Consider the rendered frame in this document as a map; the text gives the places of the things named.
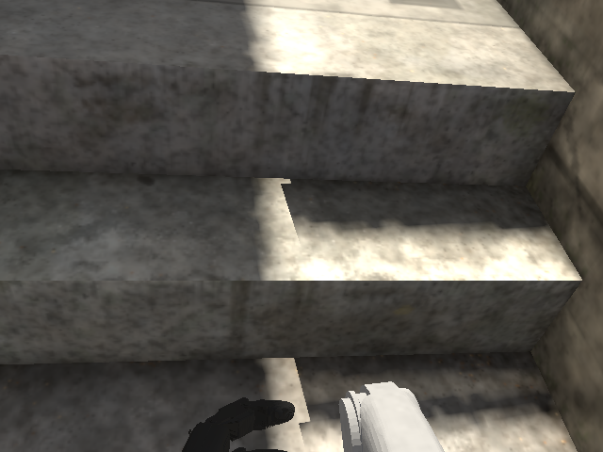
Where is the right robot thigh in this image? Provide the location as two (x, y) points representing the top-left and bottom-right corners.
(338, 381), (445, 452)

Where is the right robot shin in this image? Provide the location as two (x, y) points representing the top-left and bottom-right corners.
(399, 388), (420, 408)

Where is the robot left hand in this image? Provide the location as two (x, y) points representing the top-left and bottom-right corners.
(182, 397), (295, 452)

